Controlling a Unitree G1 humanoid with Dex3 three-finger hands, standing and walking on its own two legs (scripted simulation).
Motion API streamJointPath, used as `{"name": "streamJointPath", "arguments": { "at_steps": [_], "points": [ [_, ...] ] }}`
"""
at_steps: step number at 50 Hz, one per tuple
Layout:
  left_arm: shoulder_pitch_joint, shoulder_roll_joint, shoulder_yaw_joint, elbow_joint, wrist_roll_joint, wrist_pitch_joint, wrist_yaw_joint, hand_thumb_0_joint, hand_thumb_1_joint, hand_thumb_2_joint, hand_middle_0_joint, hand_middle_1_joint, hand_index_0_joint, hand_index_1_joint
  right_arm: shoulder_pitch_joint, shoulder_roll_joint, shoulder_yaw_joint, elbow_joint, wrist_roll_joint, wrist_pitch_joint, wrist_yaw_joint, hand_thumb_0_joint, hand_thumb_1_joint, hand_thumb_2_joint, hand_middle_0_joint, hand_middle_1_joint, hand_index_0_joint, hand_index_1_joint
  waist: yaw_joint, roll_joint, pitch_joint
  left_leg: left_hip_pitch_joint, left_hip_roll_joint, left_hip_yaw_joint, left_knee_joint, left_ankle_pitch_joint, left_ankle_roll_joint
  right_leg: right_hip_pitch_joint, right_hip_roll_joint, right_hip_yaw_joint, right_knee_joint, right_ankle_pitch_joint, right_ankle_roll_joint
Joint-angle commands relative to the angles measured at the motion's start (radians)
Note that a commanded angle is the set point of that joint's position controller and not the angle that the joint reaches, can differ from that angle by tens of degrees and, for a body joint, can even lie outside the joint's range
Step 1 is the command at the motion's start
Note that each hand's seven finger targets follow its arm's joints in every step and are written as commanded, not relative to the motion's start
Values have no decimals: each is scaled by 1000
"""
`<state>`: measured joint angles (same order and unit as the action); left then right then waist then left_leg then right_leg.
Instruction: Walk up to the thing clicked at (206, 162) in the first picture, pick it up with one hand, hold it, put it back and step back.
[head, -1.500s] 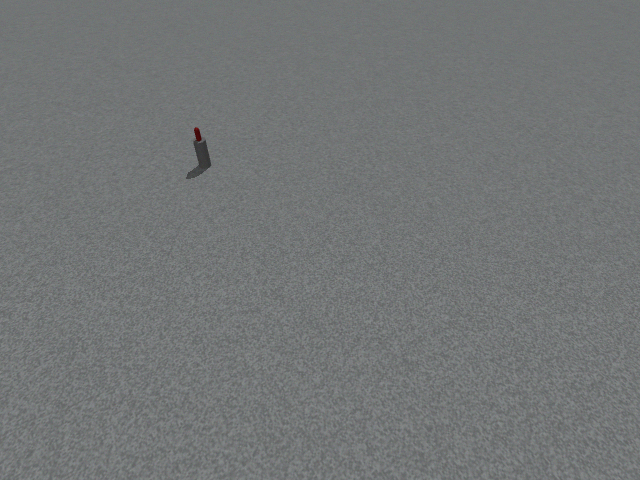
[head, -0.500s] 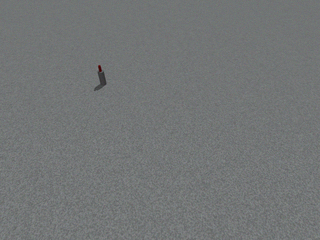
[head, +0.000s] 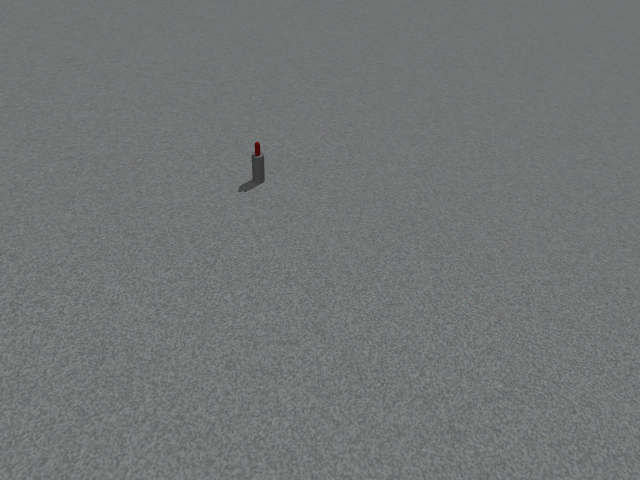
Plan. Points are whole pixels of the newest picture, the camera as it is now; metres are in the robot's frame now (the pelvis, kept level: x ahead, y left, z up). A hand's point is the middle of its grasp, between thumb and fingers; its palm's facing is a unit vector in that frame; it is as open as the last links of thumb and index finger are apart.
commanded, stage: walk up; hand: left
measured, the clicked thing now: (258, 162) +1.66 +0.28 -0.64
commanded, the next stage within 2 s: none
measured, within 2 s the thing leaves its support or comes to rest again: neither
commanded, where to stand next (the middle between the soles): +1.30 +0.02 m, yaw +4 degrees
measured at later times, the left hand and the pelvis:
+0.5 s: hand (154, 338) +0.37 +0.27 -0.11, palm faces +0.01 -0.92 -0.40, open 7.4 cm; pelvis +0.26 -0.01 +0.00, yaw +3 degrees
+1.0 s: hand (165, 281) +0.52 +0.30 -0.15, palm faces +0.06 -0.95 -0.32, open 7.4 cm; pelvis +0.52 +0.03 +0.01, yaw +6 degrees
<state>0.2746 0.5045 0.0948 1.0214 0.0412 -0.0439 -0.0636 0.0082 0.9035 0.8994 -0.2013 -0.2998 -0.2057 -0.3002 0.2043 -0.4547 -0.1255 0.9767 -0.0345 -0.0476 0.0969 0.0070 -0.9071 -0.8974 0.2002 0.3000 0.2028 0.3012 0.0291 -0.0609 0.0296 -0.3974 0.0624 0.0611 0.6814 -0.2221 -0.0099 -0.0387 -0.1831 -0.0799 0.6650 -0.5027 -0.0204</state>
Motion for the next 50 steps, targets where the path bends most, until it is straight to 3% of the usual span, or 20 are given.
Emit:
{"name": "streamJointPath", "arguments": {
  "at_steps": [1, 5, 13, 17, 19, 21, 22, 23, 24, 25, 28, 30, 35, 40, 43, 44, 45, 46, 48, 50],
  "points": [
    [-167, 158, -4, -175, -18, -29, 14, 0, 900, 900, -200, -300, -200, -300, 170, -409, -79, -53, 34, -26, -33, 0, -900, -900, 200, 300, 200, 300, -151, 333, 24, 378, 390, -903, -597, -740, 304, -700, 123, 127, 600, -65, -51],
    [-38, 190, 9, -90, -50, -25, -2, 0, 900, 900, -200, -300, -200, -300, 20, -253, -23, -102, 35, -52, -49, 0, -900, -900, 200, 300, 200, 300, -21, 180, 50, 205, 193, -376, -487, -360, 190, -543, 25, 145, 415, 190, -24],
    [-209, 133, 16, -184, -22, -24, -37, 0, 900, 900, -200, -300, -200, -300, 99, -253, -21, -123, 37, -81, -50, 0, -900, -900, 200, 300, 200, 300, -63, 164, 91, 246, 212, -253, -520, -185, 240, -533, 17, 103, 49, 332, 14],
    [-246, 97, 14, -193, -28, -37, -35, 0, 900, 900, -200, -300, -200, -300, 128, -237, -15, -125, 35, -77, -52, 0, -900, -900, 200, 300, 200, 300, -70, 141, 60, 301, 174, -164, -430, 147, 207, -450, 78, 31, -76, 407, -2],
    [-215, 90, 18, -179, -27, -41, -30, 0, 900, 900, -200, -300, -200, -300, 122, -238, -19, -134, 33, -67, -58, 0, -900, -900, 200, 300, 200, 300, -54, 137, 6, 300, 162, -125, -329, 286, 184, -328, 117, -12, -103, 372, -20],
    [-29, 113, 39, -125, -31, -45, -15, 0, 900, 900, -200, -300, -200, -300, 107, -213, -8, -152, 31, -61, -65, 0, -900, -900, 200, 300, 200, 300, 50, 54, -101, 222, 96, -54, -38, 432, 139, -26, 161, -43, -146, 351, -45],
    [118, 165, 64, -91, -26, -52, -1, 0, 900, 900, -200, -300, -200, -300, 142, -156, 13, -159, 30, -61, -66, 0, -900, -900, 200, 300, 200, 300, 108, -77, -188, 74, 36, -24, 226, 286, 106, 188, 106, 39, -152, 278, -65],
    [213, 243, 84, -88, -20, -61, 12, 0, 900, 900, -200, -300, -200, -300, 174, -84, 39, -181, 38, -62, -63, 0, -900, -900, 200, 300, 200, 300, 126, -281, -221, -166, -92, -13, 460, -193, 67, 335, -146, 416, -253, 103, -115],
    [192, 280, 80, -100, -38, -58, 14, 0, 900, 900, -200, -300, -200, -300, 151, -175, 21, -175, 41, -57, -72, 0, -900, -900, 200, 300, 200, 300, 120, -230, -202, -296, -115, -82, 552, -306, 63, 334, -277, 737, -408, 26, -205],
    [110, 277, 80, -134, -46, -57, 19, 0, 900, 900, -200, -300, -200, -300, 112, -222, 15, -159, 34, -57, -81, 0, -900, -900, 200, 300, 200, 300, 98, -159, -144, -328, -54, -129, 621, -273, 64, 259, -306, 753, -422, 18, -261],
    [2, 174, 42, -162, -50, -65, 29, 0, 900, 900, -200, -300, -200, -300, 105, -172, 25, -124, 53, -57, -64, 0, -900, -900, 200, 300, 200, 300, 18, -56, -10, -197, -1, -176, 498, -107, 69, -5, -123, 324, -387, 374, -183],
    [-25, 151, 33, -166, -47, -72, 27, 0, 900, 900, -200, -300, -200, -300, 145, -142, 26, -113, 40, -41, -51, 0, -900, -900, 200, 300, 200, 300, -15, -95, 23, -121, 4, -150, 414, -60, 53, -123, -71, 189, -403, 428, -169],
    [-54, 176, 37, -223, -33, -87, 22, 0, 900, 900, -200, -300, -200, -300, 16, -127, 22, -172, 26, -29, -21, 0, -900, -900, 200, 300, 200, 300, -15, -76, 61, -131, 31, -69, 102, 16, 0, -150, -83, 84, -450, 418, -200],
    [9, 190, 34, -211, -31, -71, 14, 0, 900, 900, -200, -300, -200, -300, -65, -121, 9, -186, 21, -39, -8, 0, -900, -900, 200, 300, 200, 300, 12, -26, 24, 62, 6, 8, -85, 145, 32, -164, -67, 39, -358, 375, -157],
    [-2, 168, 19, -232, -33, -59, 23, 0, 900, 900, -200, -300, -200, -300, 144, -180, -18, -126, -2, -44, -24, 0, -900, -900, 200, 300, 200, 300, -101, 120, -92, 348, -32, 11, -114, 63, 76, -220, -32, 10, -42, 556, -126],
    [44, 111, -4, -231, -40, -53, 29, 0, 900, 900, -200, -300, -200, -300, 262, -232, -39, -101, -16, -50, -39, 0, -900, -900, 200, 300, 200, 300, -158, 260, -146, 489, 14, -82, -171, -90, 121, -341, 38, -40, 245, 486, -96],
    [104, 25, -26, -242, -47, -49, 28, 0, 900, 900, -200, -300, -200, -300, 295, -306, -57, -117, -20, -54, -56, 0, -900, -900, 200, 300, 200, 300, -141, 468, -183, 632, 260, -502, -252, -160, 178, -581, 178, -8, 486, -14, -44],
    [119, 134, -3, -227, -52, -36, 40, 0, 900, 900, -200, -300, -200, -300, 255, -329, -59, -150, 18, -55, -60, 0, -900, -900, 200, 300, 200, 300, -134, 294, -207, 619, 363, -781, -394, -252, 247, -627, 209, 119, 546, -48, -48],
    [38, 185, -7, -207, -46, -38, 45, 0, 900, 900, -200, -300, -200, -300, 163, -285, -47, -164, 45, -52, -69, 0, -900, -900, 200, 300, 200, 300, -115, 153, -89, 463, 345, -611, -399, -55, 261, -634, 134, 201, 600, 63, -41],
    [90, 141, -2, -175, -55, -34, 32, 0, 900, 900, -200, -300, -200, -300, 103, -214, -7, -179, 52, -64, -76, 0, -900, -900, 200, 300, 200, 300, -45, 131, -10, 302, 237, -322, -385, 213, 142, -520, 102, 220, 476, 166, -27]
  ]
}}
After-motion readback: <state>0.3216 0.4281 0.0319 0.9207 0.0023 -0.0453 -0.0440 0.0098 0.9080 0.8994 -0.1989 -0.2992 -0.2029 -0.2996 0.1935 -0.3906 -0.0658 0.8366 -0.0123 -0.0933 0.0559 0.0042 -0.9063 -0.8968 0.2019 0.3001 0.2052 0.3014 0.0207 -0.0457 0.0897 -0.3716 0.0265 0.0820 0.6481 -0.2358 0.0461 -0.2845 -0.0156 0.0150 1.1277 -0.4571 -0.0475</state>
